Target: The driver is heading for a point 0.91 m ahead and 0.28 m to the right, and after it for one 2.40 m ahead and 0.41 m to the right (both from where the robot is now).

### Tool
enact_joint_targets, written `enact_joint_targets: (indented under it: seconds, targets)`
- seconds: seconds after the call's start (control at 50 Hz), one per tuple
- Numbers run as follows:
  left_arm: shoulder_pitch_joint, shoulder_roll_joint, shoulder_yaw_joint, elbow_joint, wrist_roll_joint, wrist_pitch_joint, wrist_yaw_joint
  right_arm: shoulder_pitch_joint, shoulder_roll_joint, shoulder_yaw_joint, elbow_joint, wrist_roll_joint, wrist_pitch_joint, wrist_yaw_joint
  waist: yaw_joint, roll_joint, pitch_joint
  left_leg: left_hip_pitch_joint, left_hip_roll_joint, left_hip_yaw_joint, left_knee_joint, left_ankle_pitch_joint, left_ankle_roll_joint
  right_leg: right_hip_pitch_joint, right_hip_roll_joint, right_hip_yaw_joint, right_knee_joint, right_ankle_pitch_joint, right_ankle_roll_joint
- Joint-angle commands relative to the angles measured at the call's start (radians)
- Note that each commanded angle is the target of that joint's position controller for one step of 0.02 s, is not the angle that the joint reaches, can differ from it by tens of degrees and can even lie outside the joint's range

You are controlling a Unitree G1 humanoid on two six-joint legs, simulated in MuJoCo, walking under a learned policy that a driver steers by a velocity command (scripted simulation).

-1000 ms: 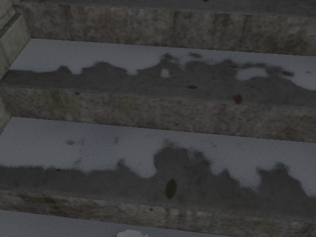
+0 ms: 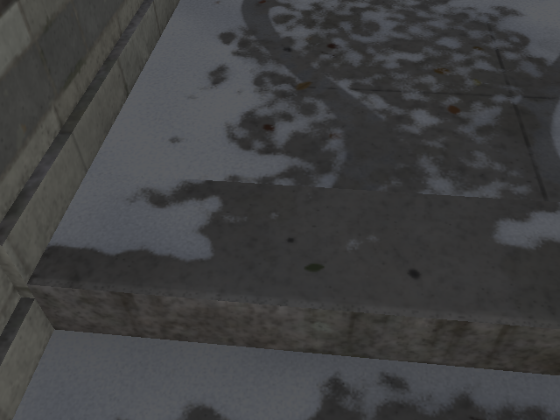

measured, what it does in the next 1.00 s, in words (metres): climbs, turning right: left foot 0.17 m higher, then right foot 0.17 m higher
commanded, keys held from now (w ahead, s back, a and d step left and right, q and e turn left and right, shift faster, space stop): w+e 1.00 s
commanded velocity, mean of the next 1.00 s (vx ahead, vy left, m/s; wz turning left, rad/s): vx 0.50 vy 0.00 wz -0.56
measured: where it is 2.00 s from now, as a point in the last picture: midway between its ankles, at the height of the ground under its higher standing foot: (489, 146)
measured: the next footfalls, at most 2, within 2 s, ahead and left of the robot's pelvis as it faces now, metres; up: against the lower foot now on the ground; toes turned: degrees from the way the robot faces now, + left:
left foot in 0.34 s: +0.42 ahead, +0.12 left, +0.17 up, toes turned -8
right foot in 0.94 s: +0.65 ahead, -0.29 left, +0.34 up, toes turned -38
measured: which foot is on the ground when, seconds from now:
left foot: up 0.00-0.32, down 0.34-1.00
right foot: down 0.00-0.38, up 0.40-0.92, down 0.94-1.00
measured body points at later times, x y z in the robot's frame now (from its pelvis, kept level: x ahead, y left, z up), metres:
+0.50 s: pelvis +0.29 +0.04 +0.16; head +0.28 +0.03 +0.61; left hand +0.39 +0.27 +0.01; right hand +0.39 -0.21 +0.04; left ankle +0.38 +0.12 -0.51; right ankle +0.18 -0.06 -0.37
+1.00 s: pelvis +0.55 -0.12 +0.24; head +0.56 -0.12 +0.69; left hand +0.87 -0.19 +0.21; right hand +0.33 -0.15 +0.11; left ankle +0.41 +0.13 -0.46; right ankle +0.62 -0.27 -0.34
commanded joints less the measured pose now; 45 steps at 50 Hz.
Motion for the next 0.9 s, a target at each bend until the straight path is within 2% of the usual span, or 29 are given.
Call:
enact_joint_targets:
  seconds: [0.02, 0.08, 0.1, 0.14, 0.18, 0.2, 0.24, 0.28, 0.32, 0.34, 0.36, 0.38, 0.4, 0.42, 0.44, 0.46, 0.5, 0.52, 0.56, 0.58, 0.6, 0.64, 0.7, 0.8, 0.82, 0.84, 0.86, 0.88, 0.9]
  targets:
    - [0.025, -0.088, -0.033, 0.085, 0.021, -0.016, -0.025, -0.027, 0.049, 0.031, -0.108, 0.000, 0.014, -0.023, -0.115, -0.022, 0.008, -0.518, 0.031, 0.006, 0.304, -0.045, 0.055, 0.296, -0.235, 0.490, -0.481, 0.381, -0.069]
    - [0.024, -0.047, -0.035, 0.076, 0.034, -0.062, -0.021, -0.091, 0.029, 0.040, -0.128, 0.015, 0.012, -0.024, -0.132, -0.056, 0.053, -0.439, 0.101, 0.167, 0.168, -0.080, 0.027, 0.092, -0.129, 0.266, -0.549, 0.324, -0.038]
    - [0.142, -0.036, -0.041, 0.110, 0.053, -0.063, -0.007, -0.138, 0.064, 0.054, -0.146, 0.029, 0.010, -0.020, -0.084, -0.151, 0.040, -0.485, 0.085, 0.213, 0.363, -0.160, 0.014, 0.107, -0.136, 0.316, -0.566, 0.300, -0.079]
    - [0.276, -0.037, -0.047, 0.154, 0.069, -0.052, -0.005, -0.246, 0.075, 0.072, -0.195, 0.022, 0.013, -0.034, -0.027, -0.122, 0.082, -0.664, 0.100, 0.194, 0.386, -0.247, 0.010, 0.243, -0.185, 0.405, -0.586, 0.192, -0.110]
    - [0.420, -0.017, -0.053, 0.200, 0.085, -0.051, -0.035, -0.445, 0.050, 0.082, -0.290, 0.004, 0.014, -0.053, 0.024, -0.070, 0.078, -0.753, 0.126, 0.229, 0.162, -0.230, -0.004, 0.398, -0.209, 0.466, -0.585, 0.204, -0.114]
    - [0.443, -0.008, -0.048, 0.198, 0.076, -0.056, -0.041, -0.498, 0.042, 0.086, -0.314, 0.003, 0.018, -0.063, 0.049, -0.113, 0.095, -0.745, 0.146, 0.235, 0.045, -0.233, -0.024, 0.413, -0.214, 0.486, -0.598, 0.228, -0.132]
    - [0.355, 0.039, -0.043, 0.132, 0.022, -0.051, -0.067, -0.665, 0.065, 0.095, -0.385, -0.006, 0.053, -0.065, 0.061, -0.164, 0.141, -0.434, 0.145, 0.326, -0.239, -0.375, -0.096, 0.192, -0.277, 0.520, -0.801, 0.344, -0.185]
    - [0.231, 0.077, -0.039, 0.055, -0.014, -0.075, -0.074, -0.480, 0.110, 0.095, -0.366, 0.008, 0.063, -0.052, -0.053, -0.212, 0.110, -0.047, 0.091, 0.387, -0.300, -0.333, -0.137, 0.120, -0.333, 0.435, -0.753, 0.874, -0.189]
    - [0.282, 0.187, 0.002, 0.056, -0.045, -0.092, -0.071, -0.476, -0.009, 0.049, -0.372, 0.017, 0.060, -0.039, -0.082, -0.246, 0.051, 0.025, -0.029, 0.454, -0.584, -0.416, -0.134, 0.401, -0.345, 0.406, -0.665, 1.523, -0.187]
    - [0.311, 0.193, 0.023, 0.085, -0.017, -0.094, -0.085, -0.388, -0.049, 0.027, -0.364, 0.031, 0.049, -0.055, -0.097, -0.286, -0.014, 0.145, -0.029, 0.381, -0.661, -0.403, -0.088, 0.478, -0.333, 0.377, -0.516, 1.763, -0.143]
    - [0.362, 0.099, 0.019, 0.097, 0.017, -0.098, -0.088, -0.137, -0.060, 0.017, -0.294, 0.031, 0.042, -0.057, -0.131, -0.106, -0.278, 0.544, 0.093, 0.142, -0.716, -0.121, 0.042, 0.362, -0.265, 0.344, -0.187, 1.620, -0.074]
    - [0.400, -0.021, -0.005, 0.085, 0.054, -0.095, -0.102, 0.055, -0.094, 0.005, -0.226, 0.032, 0.031, -0.069, -0.166, 0.108, -0.382, 0.856, 0.280, -0.341, -1.059, -0.523, 0.196, -0.012, -0.137, 0.376, 0.058, 0.984, -0.057]
    - [0.259, 0.022, 0.027, 0.135, 0.011, -0.061, -0.110, 0.186, -0.127, 0.005, -0.202, -0.014, 0.039, -0.068, -0.262, 0.243, -0.229, 0.693, 0.406, -0.736, -1.328, -1.006, 0.226, -0.229, -0.017, 0.423, 0.631, 0.358, -0.025]
    - [0.177, 0.049, 0.044, 0.082, -0.023, -0.058, -0.103, 0.100, -0.145, -0.005, -0.179, 0.004, 0.000, -0.078, -0.202, 0.161, -0.011, 0.484, 0.390, -0.657, -1.350, -1.072, 0.141, -0.349, -0.069, 0.395, 0.847, 0.428, -0.023]
    - [0.147, 0.032, 0.044, 0.085, -0.029, -0.059, -0.082, 0.012, -0.087, -0.003, -0.154, 0.028, -0.012, -0.080, -0.133, 0.080, 0.052, 0.348, 0.414, -0.494, -1.307, -0.928, 0.141, -0.352, -0.111, 0.350, 0.925, 0.458, -0.038]
    - [0.091, 0.035, 0.044, 0.050, -0.023, -0.058, -0.056, -0.009, 0.044, 0.024, -0.092, 0.032, -0.009, -0.073, -0.094, -0.069, 0.038, 0.319, 0.432, -0.339, -1.292, -0.733, 0.123, -0.341, -0.124, 0.324, 0.960, 0.410, -0.075]
    - [0.008, -0.059, 0.005, -0.015, -0.014, -0.030, -0.044, -0.078, 0.208, 0.053, -0.042, 0.023, -0.005, -0.093, -0.013, -0.099, 0.058, 0.294, 0.397, -0.145, -1.336, -0.510, 0.067, -0.373, -0.170, 0.330, 0.974, 0.378, -0.124]
    - [0.000, -0.100, -0.006, -0.035, -0.017, -0.017, -0.048, -0.092, 0.214, 0.054, -0.027, 0.020, -0.010, -0.102, 0.009, -0.075, 0.097, 0.292, 0.355, -0.034, -1.359, -0.459, 0.038, -0.410, -0.170, 0.345, 0.952, 0.352, -0.152]
    - [-0.020, -0.072, -0.016, -0.056, -0.024, -0.011, -0.065, -0.082, 0.188, 0.039, -0.012, -0.006, -0.024, -0.086, 0.028, -0.098, 0.071, 0.304, 0.322, 0.160, -1.409, -0.381, 0.006, -0.449, -0.190, 0.291, 0.884, 0.350, -0.163]
    - [-0.067, -0.070, -0.024, -0.077, -0.041, -0.010, -0.075, -0.089, 0.135, 0.021, -0.030, -0.025, -0.025, -0.069, 0.010, -0.086, 0.077, 0.300, 0.312, 0.265, -1.488, -0.365, 0.012, -0.424, -0.211, 0.219, 0.825, 0.316, -0.144]
    - [-0.115, -0.046, -0.023, -0.096, -0.044, -0.008, -0.078, -0.103, 0.121, 0.021, -0.026, -0.024, -0.033, -0.063, 0.019, -0.073, 0.098, 0.290, 0.297, 0.300, -1.532, -0.360, 0.005, -0.428, -0.237, 0.208, 0.745, 0.328, -0.137]
    - [-0.154, 0.003, -0.011, -0.098, -0.035, -0.001, -0.086, 0.010, 0.114, 0.038, 0.010, -0.040, -0.048, -0.059, -0.019, 0.024, 0.109, 0.360, 0.318, 0.327, -1.562, -0.243, 0.040, -0.497, -0.236, 0.177, 0.924, 0.310, -0.135]
    - [-0.260, -0.045, -0.042, -0.156, -0.052, -0.003, -0.060, 0.257, 0.119, 0.057, 0.125, -0.101, -0.034, -0.062, -0.096, -0.057, 0.144, 0.739, 0.388, 0.275, -1.543, -0.236, 0.057, -0.927, -0.206, 0.277, 1.079, 0.211, -0.204]
    - [-0.464, -0.081, -0.079, -0.266, -0.050, 0.005, -0.052, 0.401, 0.151, 0.084, 0.191, -0.112, -0.034, -0.073, -0.092, -0.010, 0.149, 0.833, 0.357, 0.399, -1.646, -0.128, 0.022, -0.960, -0.260, 0.123, 0.978, 0.229, -0.210]
    - [-0.578, -0.070, -0.083, -0.317, -0.034, 0.018, -0.057, 0.478, 0.141, 0.084, 0.221, -0.115, -0.030, -0.064, -0.108, -0.068, 0.152, 0.864, 0.358, 0.419, -1.682, -0.107, 0.023, -0.928, -0.284, 0.068, 0.784, 0.288, -0.193]
    - [-0.653, -0.079, -0.089, -0.349, -0.043, 0.041, -0.057, 0.525, 0.159, 0.090, 0.240, -0.119, -0.024, -0.045, -0.118, -0.062, 0.162, 0.821, 0.369, 0.438, -1.720, -0.089, 0.019, -0.847, -0.306, 0.070, 0.631, 0.377, -0.169]
    - [-0.703, -0.084, -0.094, -0.363, -0.017, 0.071, -0.068, 0.420, 0.112, 0.077, 0.189, -0.081, -0.022, -0.016, -0.083, 0.000, 0.174, 0.608, 0.346, 0.505, -1.817, -0.011, 0.051, -0.574, -0.273, -0.044, 0.534, 0.288, -0.156]
    - [-0.763, -0.074, -0.096, -0.393, -0.026, 0.100, -0.070, 0.447, 0.079, 0.066, 0.221, -0.058, -0.029, 0.008, -0.068, 0.045, 0.185, 0.537, 0.378, 0.519, -1.826, 0.165, 0.043, -0.414, -0.240, -0.017, 0.516, 0.041, -0.133]
    - [-0.654, -0.054, -0.077, -0.363, -0.015, 0.107, -0.082, 0.404, 0.022, 0.052, 0.181, -0.019, -0.053, 0.007, -0.004, 0.070, 0.146, 0.605, 0.388, 0.576, -1.763, 0.547, 0.066, -0.302, -0.169, -0.129, 0.518, -0.013, -0.099]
